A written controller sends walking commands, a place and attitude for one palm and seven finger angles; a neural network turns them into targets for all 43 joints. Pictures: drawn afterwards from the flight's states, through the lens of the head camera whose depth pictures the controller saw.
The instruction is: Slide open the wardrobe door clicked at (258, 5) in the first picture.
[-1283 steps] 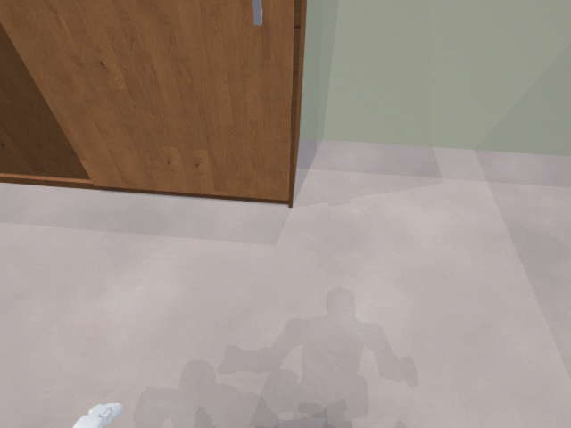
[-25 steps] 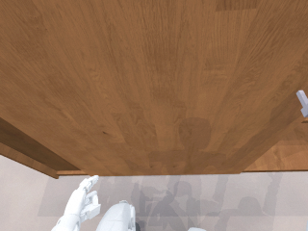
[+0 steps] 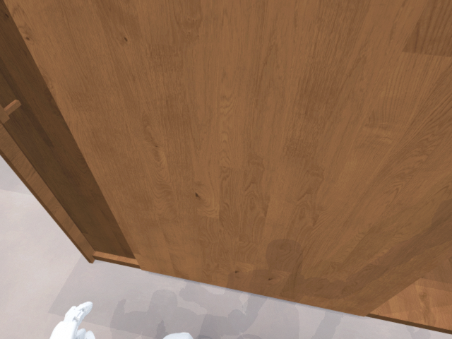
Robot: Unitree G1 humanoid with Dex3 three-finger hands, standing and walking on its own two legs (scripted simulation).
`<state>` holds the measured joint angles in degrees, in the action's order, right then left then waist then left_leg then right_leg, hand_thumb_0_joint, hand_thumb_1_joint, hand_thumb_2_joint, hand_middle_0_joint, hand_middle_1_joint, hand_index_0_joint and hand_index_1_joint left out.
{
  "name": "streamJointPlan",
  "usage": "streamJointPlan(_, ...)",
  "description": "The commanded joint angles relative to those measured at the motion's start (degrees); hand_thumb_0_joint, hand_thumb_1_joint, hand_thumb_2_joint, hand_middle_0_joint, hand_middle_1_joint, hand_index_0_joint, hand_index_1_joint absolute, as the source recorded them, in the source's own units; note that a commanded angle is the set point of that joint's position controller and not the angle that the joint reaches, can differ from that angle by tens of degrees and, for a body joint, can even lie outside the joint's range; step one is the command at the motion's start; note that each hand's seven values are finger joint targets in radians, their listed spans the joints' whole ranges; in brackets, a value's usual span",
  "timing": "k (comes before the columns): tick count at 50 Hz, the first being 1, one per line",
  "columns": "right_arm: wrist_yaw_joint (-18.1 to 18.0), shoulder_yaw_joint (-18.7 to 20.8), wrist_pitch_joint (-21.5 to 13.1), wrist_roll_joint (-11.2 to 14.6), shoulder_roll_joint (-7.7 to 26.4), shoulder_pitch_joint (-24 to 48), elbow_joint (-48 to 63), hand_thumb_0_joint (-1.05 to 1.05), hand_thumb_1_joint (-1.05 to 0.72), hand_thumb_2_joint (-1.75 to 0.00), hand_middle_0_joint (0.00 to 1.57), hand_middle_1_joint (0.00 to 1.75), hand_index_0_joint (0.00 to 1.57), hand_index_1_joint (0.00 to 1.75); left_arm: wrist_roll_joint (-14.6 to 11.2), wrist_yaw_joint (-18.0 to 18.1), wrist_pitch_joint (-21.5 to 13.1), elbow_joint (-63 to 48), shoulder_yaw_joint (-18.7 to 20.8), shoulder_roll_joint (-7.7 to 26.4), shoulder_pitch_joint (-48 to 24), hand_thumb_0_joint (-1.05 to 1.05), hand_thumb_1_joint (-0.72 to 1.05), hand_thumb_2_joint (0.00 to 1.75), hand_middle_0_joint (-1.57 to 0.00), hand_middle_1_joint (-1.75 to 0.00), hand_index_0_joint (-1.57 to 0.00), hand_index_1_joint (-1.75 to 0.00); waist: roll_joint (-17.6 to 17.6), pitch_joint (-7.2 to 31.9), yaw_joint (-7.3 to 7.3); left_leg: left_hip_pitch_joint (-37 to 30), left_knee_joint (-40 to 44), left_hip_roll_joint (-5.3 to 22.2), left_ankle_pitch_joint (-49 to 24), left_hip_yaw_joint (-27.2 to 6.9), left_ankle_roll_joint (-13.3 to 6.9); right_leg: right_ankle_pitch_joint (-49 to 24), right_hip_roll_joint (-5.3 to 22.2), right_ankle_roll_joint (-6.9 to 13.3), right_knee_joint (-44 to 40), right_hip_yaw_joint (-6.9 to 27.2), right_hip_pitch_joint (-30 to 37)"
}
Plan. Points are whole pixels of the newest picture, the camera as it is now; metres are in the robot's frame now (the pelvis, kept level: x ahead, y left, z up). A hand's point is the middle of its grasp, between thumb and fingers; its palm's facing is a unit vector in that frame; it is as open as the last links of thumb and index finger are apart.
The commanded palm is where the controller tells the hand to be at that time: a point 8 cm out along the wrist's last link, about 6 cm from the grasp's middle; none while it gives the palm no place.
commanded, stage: stop walking and hold the door there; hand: right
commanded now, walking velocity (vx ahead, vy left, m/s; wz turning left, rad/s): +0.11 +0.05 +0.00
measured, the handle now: out of the picture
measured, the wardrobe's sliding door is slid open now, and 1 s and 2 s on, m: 0.67 0.66 0.67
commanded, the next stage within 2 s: none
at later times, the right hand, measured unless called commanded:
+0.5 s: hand out of the picture +0.32 -0.40 +0.19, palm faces +0.67 +0.70 -0.22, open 6.8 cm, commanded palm +0.27 -0.41 +0.16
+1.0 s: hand out of the picture +0.32 -0.40 +0.17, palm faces +0.56 +0.79 -0.26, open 5.8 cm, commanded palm +0.28 -0.42 +0.16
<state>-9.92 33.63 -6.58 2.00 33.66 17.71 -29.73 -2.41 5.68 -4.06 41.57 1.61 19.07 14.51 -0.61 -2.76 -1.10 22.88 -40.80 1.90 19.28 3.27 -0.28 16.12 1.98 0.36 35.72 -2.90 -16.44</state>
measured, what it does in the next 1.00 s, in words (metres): steps on the spot: left foot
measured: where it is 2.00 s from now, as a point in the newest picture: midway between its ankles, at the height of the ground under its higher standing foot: outside the picture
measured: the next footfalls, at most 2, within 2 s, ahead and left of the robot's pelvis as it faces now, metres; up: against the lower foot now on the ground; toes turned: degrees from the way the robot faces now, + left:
left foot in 0.18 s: +0.03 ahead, +0.12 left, +0.00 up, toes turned +6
left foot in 1.18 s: -0.06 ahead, +0.04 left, +0.00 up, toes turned +10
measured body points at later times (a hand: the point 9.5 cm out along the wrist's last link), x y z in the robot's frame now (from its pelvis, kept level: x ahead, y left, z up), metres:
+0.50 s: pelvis -0.04 -0.01 +0.01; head -0.05 +0.00 +0.46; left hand +0.04 +0.28 -0.10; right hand +0.28 -0.43 +0.20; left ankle -0.01 +0.12 -0.72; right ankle +0.03 -0.12 -0.72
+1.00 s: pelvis -0.05 -0.06 +0.00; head -0.04 -0.05 +0.45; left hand +0.06 +0.23 -0.11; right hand +0.29 -0.44 +0.19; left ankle -0.04 +0.10 -0.69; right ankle +0.03 -0.12 -0.72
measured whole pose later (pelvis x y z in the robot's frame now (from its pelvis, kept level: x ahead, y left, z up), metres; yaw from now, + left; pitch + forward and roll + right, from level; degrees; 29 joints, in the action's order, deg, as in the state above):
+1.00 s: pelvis -0.05 -0.06 +0.00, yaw -1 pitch -2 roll +1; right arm -5.4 24.0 -11.3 1.7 32.5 29.7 -43.4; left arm -2.4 5.7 -2.4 41.6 1.3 18.3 14.6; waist -2.6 -3.8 -0.7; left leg 21.9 -50.3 5.6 28.3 3.2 1.6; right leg 10.1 -1.4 5.8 32.6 -6.8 -20.9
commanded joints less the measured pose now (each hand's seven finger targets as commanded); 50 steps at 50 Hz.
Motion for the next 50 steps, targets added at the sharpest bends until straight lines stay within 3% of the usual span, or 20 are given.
streamJointPlan(1,1.08,-1.48,-3.27,-1.87,16.70,12.90,10.20,0.00,-0.90,-0.90,0.45,1.40,0.45,1.40,0.21,0.33,-3.16,-8.34,1.17,5.47,-3.55,0.00,0.90,0.90,-0.20,-0.30,-0.20,-0.30,-14.55,8.63,1.23,-1.28,-9.64,-0.47,3.06,-2.41,1.26,-5.96,14.46,8.10,-21.11,15.17,1.24)
streamJointPlan(4,1.76,-2.61,-2.55,-1.49,16.14,13.48,8.48,0.00,-0.90,-0.90,0.45,1.40,0.45,1.40,0.17,0.10,-3.12,-8.06,0.85,6.30,-1.48,0.00,0.90,0.90,-0.20,-0.30,-0.20,-0.30,-14.81,11.42,0.84,-4.96,5.21,-1.56,2.58,1.28,1.70,-18.52,12.19,6.04,-16.05,9.38,7.45)
streamJointPlan(7,2.15,-2.04,-2.04,-1.62,17.95,12.64,3.48,0.00,-0.90,-0.90,0.45,1.40,0.45,1.40,0.21,0.11,-2.92,-7.93,0.59,7.10,-0.92,0.00,0.90,0.90,-0.20,-0.30,-0.20,-0.30,-13.40,12.54,0.62,-13.38,19.12,-0.68,-7.35,0.99,1.17,-16.69,9.52,2.78,-12.42,5.43,5.73)
streamJointPlan(9,1.57,2.69,-2.18,-2.35,23.50,13.54,-0.23,0.00,-0.90,-0.90,0.45,1.40,0.45,1.40,0.74,0.08,-2.58,-7.82,0.79,6.86,0.14,0.00,0.90,0.90,-0.20,-0.30,-0.20,-0.30,-5.93,14.75,-0.28,-18.45,17.72,6.27,-22.05,-4.65,-1.49,-14.21,6.48,-0.04,-7.05,1.19,0.21)
streamJointPlan(11,1.59,3.83,-2.08,-1.63,24.46,15.30,-3.52,0.00,-0.90,-0.90,0.45,1.40,0.45,1.40,-0.39,0.20,-2.49,-6.99,1.33,6.79,0.62,0.00,0.90,0.90,-0.20,-0.30,-0.20,-0.30,3.59,15.83,0.31,-17.83,17.20,8.35,-26.79,-6.83,-2.63,-8.64,3.55,-0.74,-3.36,-0.13,-1.01)
streamJointPlan(13,1.86,3.12,-1.59,-1.35,24.74,17.39,-7.42,0.00,-0.90,-0.90,0.45,1.40,0.45,1.40,-0.67,0.65,-1.97,-6.36,0.91,6.54,0.32,0.00,0.90,0.90,-0.20,-0.30,-0.20,-0.30,5.06,14.41,0.24,-16.59,18.10,10.01,-26.00,-8.40,-3.19,-2.75,2.76,-0.30,-2.99,0.86,-1.77)
streamJointPlan(16,2.70,-0.75,-2.12,-1.48,21.42,20.27,-10.55,0.00,-0.90,-0.90,0.45,1.40,0.45,1.40,-0.48,0.98,-1.82,-6.18,0.62,6.59,0.16,0.00,0.90,0.90,-0.20,-0.30,-0.20,-0.30,1.09,9.59,-0.45,-5.01,20.46,7.54,-3.61,-6.45,-1.81,-1.93,4.21,0.57,-7.87,2.22,3.72)
streamJointPlan(17,2.74,-1.17,-2.30,-1.12,21.36,19.78,-12.06,0.00,-0.90,-0.90,0.45,1.40,0.45,1.40,-0.39,1.24,-1.60,-5.62,0.79,7.20,-0.24,0.00,0.90,0.90,-0.20,-0.30,-0.20,-0.30,-3.00,8.18,-0.41,-2.47,20.11,5.65,0.33,-4.91,-0.95,-0.67,5.80,1.28,-10.55,3.47,5.26)
streamJointPlan(21,2.45,-3.81,-3.66,-1.85,18.84,22.08,-12.36,0.00,-0.90,-0.90,0.45,1.40,0.45,1.40,-0.37,1.32,-2.00,-6.83,0.46,7.22,0.34,0.00,0.90,0.90,-0.20,-0.30,-0.20,-0.30,-7.42,7.06,0.14,-7.76,13.47,0.45,1.78,-1.58,0.41,11.08,10.57,3.19,-22.03,11.92,-2.32)
streamJointPlan(25,2.23,-3.95,-3.83,-1.97,19.51,23.61,-12.54,0.00,-0.90,-0.90,0.45,1.40,0.45,1.40,-0.62,1.48,-2.28,-6.50,0.62,7.42,1.08,0.00,0.90,0.90,-0.20,-0.30,-0.20,-0.30,-8.05,10.51,0.60,-10.68,14.98,0.89,-2.91,-1.71,0.44,2.73,9.98,2.97,-19.54,8.57,0.72)
streamJointPlan(30,2.61,-3.87,-3.76,-2.18,20.89,25.51,-16.22,0.00,-0.90,-0.90,0.45,1.40,0.45,1.40,-0.69,0.99,-1.95,-6.07,0.94,7.61,2.16,0.00,0.90,0.90,-0.20,-0.30,-0.20,-0.30,-0.62,9.45,-0.22,-5.56,22.05,5.56,1.16,-6.45,-0.97,2.34,5.20,0.45,-10.57,1.94,1.45)
streamJointPlan(33,2.78,-3.25,-4.02,-2.14,21.98,25.39,-17.73,0.00,-0.90,-0.90,0.45,1.40,0.45,1.40,-0.76,0.84,-1.55,-5.36,1.30,7.79,2.42,0.00,0.90,0.90,-0.20,-0.30,-0.20,-0.30,0.94,9.41,-0.38,-3.60,23.46,7.89,2.98,-8.52,-1.84,0.67,3.94,0.66,-7.05,1.89,2.65)
streamJointPlan(35,2.87,-2.06,-4.36,-2.35,23.21,25.65,-18.08,0.00,-0.90,-0.90,0.45,1.40,0.45,1.40,-0.72,0.63,-1.24,-5.45,1.64,7.64,1.83,0.00,0.90,0.90,-0.20,-0.30,-0.20,-0.30,3.66,8.68,0.00,-4.20,24.09,11.93,2.10,-11.12,-2.88,0.60,2.50,0.43,-3.09,1.20,0.39)
streamJointPlan(40,3.68,-3.66,-4.80,-2.25,21.27,27.42,-16.17,0.00,-0.90,-0.90,0.45,1.40,0.45,1.40,-0.38,0.27,-0.69,-4.88,2.04,7.54,0.77,0.00,0.90,0.90,-0.20,-0.30,-0.20,-0.30,9.65,7.80,0.45,-7.71,20.68,18.95,-10.51,-11.50,-4.88,1.56,1.79,-0.03,-0.87,3.52,-1.92)
streamJointPlan(43,3.96,-4.68,-5.81,-2.18,20.54,29.04,-12.10,0.00,-0.90,-0.90,0.45,1.40,0.45,1.40,0.02,0.45,-0.26,-4.93,2.44,8.20,-0.23,0.00,0.90,0.90,-0.20,-0.30,-0.20,-0.30,5.35,8.32,0.18,-3.44,14.47,15.64,-8.54,-6.32,-1.85,-7.23,3.95,0.95,-7.28,4.09,4.29)
streamJointPlan(44,4.33,-7.66,-6.75,-2.14,17.00,30.07,-8.95,0.00,-0.90,-0.90,0.45,1.40,0.45,1.40,-0.04,0.32,-0.23,-5.87,2.29,7.91,-0.57,0.00,0.90,0.90,-0.20,-0.30,-0.20,-0.30,1.50,8.68,-0.08,-2.22,11.27,13.00,-3.16,-3.83,-0.66,-6.32,6.14,2.06,-9.31,6.10,4.27)
streamJointPlan(45,4.50,-8.92,-7.46,-2.05,14.76,29.70,-8.00,0.00,-0.90,-0.90,0.45,1.40,0.45,1.40,0.03,0.15,-0.23,-6.65,2.18,8.11,-0.56,0.00,0.90,0.90,-0.20,-0.30,-0.20,-0.30,-4.11,8.15,-0.17,0.05,5.10,8.90,3.88,-1.05,0.44,-3.61,9.11,3.76,-12.48,10.88,3.30)
streamJointPlan(46,4.48,-9.77,-7.95,-1.70,13.23,29.58,-6.06,0.00,-0.90,-0.90,0.45,1.40,0.45,1.40,0.22,0.02,-0.47,-7.23,1.90,8.15,-1.36,0.00,0.90,0.90,-0.20,-0.30,-0.20,-0.30,-12.15,8.69,-0.10,0.67,-7.64,3.23,10.74,1.90,1.53,-1.00,13.93,5.66,-20.24,19.38,1.22)
streamJointPlan(47,4.30,-10.13,-8.59,-1.45,13.72,30.60,-1.39,0.00,-0.90,-0.90,0.45,1.40,0.45,1.40,0.26,0.17,-1.00,-7.96,1.55,6.95,-2.68,0.00,0.90,0.90,-0.20,-0.30,-0.20,-0.30,-14.60,10.36,0.52,1.20,-16.17,2.01,14.80,0.68,1.67,-3.21,16.27,8.17,-23.38,23.12,2.64)
streamJointPlan(50,3.85,-11.60,-7.25,-0.69,11.07,30.59,2.34,0.00,-0.90,-0.90,0.45,1.40,0.45,1.40,-0.04,0.56,-2.27,-7.39,1.60,6.41,-3.15,0.00,0.90,0.90,-0.20,-0.30,-0.20,-0.30,-9.35,15.35,0.81,0.30,-20.08,1.84,11.88,2.22,2.27,-9.44,12.12,8.46,-19.64,13.40,6.78)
